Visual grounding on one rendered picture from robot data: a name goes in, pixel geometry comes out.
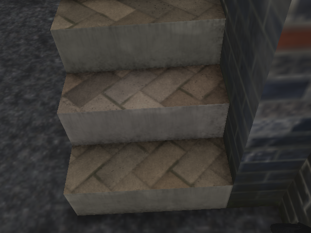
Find stairs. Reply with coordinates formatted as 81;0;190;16
51;0;233;216

